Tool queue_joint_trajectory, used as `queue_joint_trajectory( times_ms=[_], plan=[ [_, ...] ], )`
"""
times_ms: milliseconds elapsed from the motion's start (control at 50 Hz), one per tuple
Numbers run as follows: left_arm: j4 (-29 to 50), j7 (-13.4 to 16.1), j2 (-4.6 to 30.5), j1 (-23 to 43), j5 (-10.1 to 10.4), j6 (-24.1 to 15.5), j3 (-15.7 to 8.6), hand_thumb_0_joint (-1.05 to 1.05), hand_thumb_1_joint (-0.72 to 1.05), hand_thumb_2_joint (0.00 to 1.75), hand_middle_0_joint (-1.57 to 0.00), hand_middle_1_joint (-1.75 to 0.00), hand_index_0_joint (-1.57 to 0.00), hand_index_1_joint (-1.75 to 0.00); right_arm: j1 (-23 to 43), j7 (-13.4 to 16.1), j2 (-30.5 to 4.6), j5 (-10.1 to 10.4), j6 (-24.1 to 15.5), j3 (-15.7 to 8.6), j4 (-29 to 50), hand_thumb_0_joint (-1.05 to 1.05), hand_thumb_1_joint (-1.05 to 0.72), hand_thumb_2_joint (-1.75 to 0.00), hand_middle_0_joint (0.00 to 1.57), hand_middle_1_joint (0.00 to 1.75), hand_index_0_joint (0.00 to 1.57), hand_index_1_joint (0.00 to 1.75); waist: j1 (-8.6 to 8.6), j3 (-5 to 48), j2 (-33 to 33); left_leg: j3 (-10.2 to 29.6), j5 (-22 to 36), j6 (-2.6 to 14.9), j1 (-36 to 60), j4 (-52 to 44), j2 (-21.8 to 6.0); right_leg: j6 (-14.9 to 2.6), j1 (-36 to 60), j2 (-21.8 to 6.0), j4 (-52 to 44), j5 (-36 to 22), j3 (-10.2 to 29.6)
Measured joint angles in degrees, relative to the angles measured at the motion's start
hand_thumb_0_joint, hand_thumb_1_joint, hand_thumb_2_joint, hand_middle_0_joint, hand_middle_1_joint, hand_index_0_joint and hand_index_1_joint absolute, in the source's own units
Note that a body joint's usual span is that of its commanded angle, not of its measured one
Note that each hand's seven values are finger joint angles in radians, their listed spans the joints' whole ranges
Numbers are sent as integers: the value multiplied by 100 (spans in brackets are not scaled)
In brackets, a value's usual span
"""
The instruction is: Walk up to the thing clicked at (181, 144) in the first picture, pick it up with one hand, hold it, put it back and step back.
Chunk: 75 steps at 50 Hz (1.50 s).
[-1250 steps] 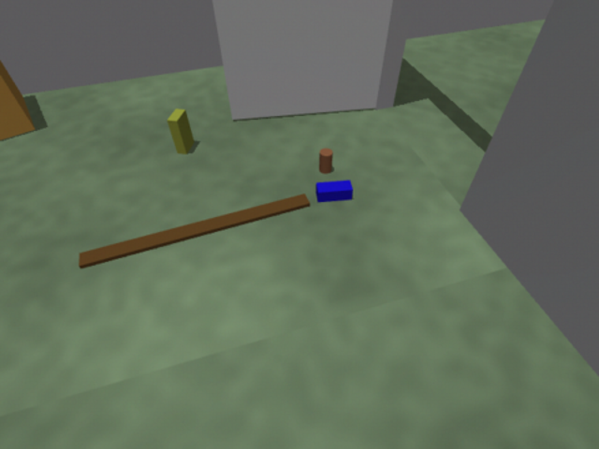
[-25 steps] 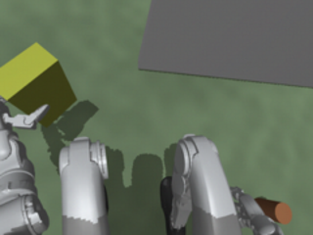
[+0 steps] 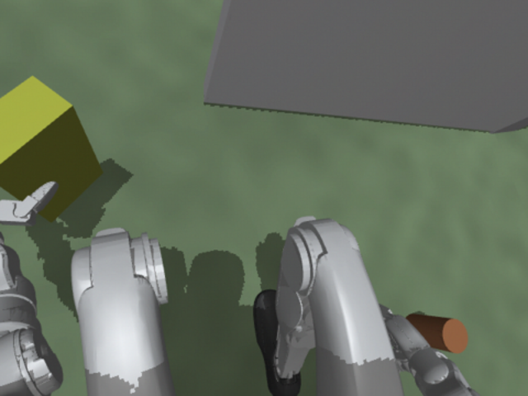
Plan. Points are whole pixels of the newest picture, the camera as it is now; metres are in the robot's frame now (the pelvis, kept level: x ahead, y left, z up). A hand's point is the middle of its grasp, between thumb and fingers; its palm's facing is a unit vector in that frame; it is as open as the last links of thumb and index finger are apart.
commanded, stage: lower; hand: left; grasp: from the side
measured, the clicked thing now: (43, 161) +0.42 +0.29 -0.11
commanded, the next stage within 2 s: loosen in 1.32 s
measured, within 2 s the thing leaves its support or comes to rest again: rests again in 1.64 s
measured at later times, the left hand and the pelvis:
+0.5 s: hand (19, 175) +0.41 +0.33 -0.14, palm faces +0.48 -0.87 +0.00, open 9.8 cm; pelvis +0.00 +0.01 -0.01, yaw -3 degrees
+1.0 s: hand (24, 174) +0.42 +0.33 -0.16, palm faces +0.49 -0.87 +0.00, open 9.8 cm; pelvis -0.01 +0.01 -0.01, yaw -4 degrees
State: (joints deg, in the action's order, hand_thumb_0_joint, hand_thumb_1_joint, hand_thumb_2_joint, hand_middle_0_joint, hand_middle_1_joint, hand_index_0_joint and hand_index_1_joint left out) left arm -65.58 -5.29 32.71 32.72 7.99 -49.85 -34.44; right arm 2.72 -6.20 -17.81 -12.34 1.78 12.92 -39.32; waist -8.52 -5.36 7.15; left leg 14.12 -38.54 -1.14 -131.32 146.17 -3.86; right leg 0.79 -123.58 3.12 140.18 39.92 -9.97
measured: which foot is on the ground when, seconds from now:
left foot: down 0.00-1.00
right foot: down 0.00-1.00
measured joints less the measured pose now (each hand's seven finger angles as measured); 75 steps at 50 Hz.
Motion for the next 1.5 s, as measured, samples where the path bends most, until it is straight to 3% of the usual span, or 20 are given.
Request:
queue_joint_trajectory(
  times_ms=[220,720,1500],
  plan=[
    [-272,22,451,65,-14,-292,-143,-1,-50,105,-85,-117,-85,-115,144,-54,-95,-223,-7,367,124,0,-92,-90,20,30,21,30,-161,-359,256,225,-69,3,38,255,15,69,126,72,85,-7,-153],
    [-794,404,965,90,-90,-637,-125,-1,-49,105,-84,-118,-84,-116,423,-136,-214,-504,-16,948,418,0,-90,-90,20,30,21,30,-295,-733,534,538,-81,35,192,448,30,176,393,182,30,-115,-371],
    [-1112,587,1406,162,-147,-822,-186,-1,-45,100,-83,-115,-83,-113,612,-134,-273,-669,-10,1341,614,0,-88,-89,21,30,21,30,-335,-1027,789,768,-110,50,305,593,12,247,543,292,-6,-213,-519]
  ],
)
